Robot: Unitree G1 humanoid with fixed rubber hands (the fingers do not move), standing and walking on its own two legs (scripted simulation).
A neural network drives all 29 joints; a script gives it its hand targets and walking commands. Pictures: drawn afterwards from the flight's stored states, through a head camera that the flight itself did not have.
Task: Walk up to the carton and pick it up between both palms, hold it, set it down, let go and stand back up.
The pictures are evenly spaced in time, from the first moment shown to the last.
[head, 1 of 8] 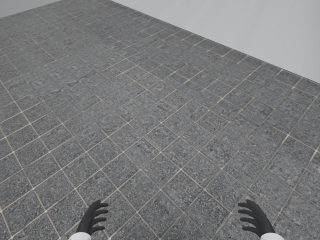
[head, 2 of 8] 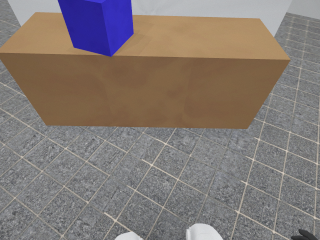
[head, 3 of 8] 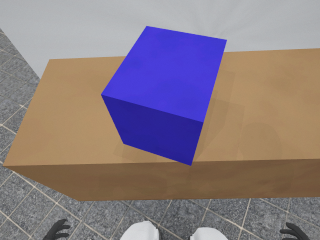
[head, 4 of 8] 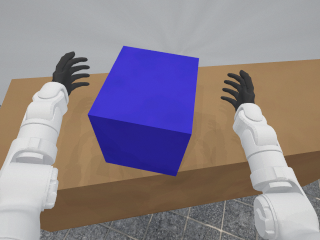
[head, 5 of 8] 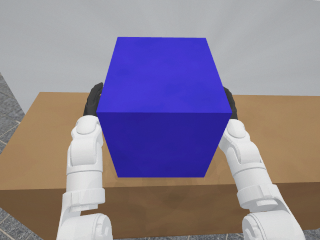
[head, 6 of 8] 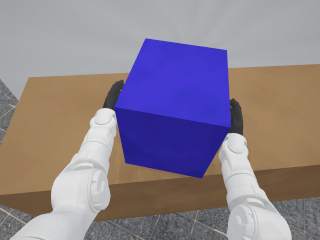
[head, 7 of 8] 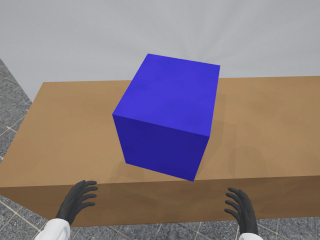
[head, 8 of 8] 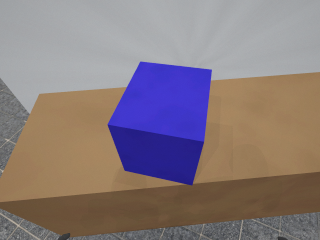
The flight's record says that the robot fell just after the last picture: no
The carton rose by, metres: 0.21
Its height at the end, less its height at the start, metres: +0.00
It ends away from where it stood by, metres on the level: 0.04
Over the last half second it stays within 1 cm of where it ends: yes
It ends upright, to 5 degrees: yes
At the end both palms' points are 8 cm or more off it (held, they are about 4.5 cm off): yes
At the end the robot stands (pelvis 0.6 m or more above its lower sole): yes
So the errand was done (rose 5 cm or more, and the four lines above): yes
